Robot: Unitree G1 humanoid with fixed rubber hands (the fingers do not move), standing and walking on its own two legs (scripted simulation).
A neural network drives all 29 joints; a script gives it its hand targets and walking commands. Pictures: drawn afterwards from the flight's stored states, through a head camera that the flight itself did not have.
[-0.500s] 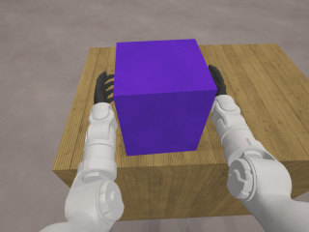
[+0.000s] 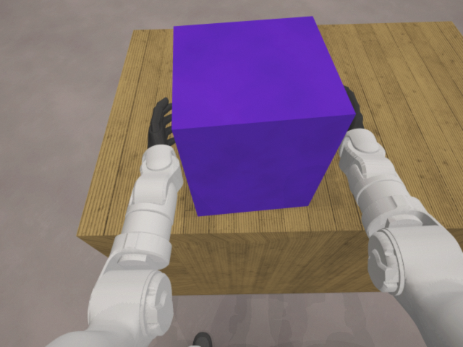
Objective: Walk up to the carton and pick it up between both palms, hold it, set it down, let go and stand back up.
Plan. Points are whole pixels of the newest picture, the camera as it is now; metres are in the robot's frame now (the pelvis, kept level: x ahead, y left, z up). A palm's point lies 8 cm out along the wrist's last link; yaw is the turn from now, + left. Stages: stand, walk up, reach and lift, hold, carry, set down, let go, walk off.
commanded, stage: set down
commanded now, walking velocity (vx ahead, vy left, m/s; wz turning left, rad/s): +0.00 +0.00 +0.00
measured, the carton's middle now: (249, 127) +0.45 +0.02 +0.09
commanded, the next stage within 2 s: none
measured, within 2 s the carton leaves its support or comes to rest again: neither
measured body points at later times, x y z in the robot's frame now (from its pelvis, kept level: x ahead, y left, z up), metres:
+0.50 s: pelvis -0.05 +0.00 +0.00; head +0.00 +0.01 +0.44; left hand +0.34 +0.20 +0.09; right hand +0.39 -0.20 +0.10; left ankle +0.02 +0.15 -0.74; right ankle -0.01 -0.11 -0.74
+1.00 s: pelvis -0.07 +0.03 +0.00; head -0.06 +0.06 +0.44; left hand +0.30 +0.20 +0.12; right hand +0.30 -0.21 +0.09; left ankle +0.02 +0.15 -0.74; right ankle -0.02 -0.11 -0.74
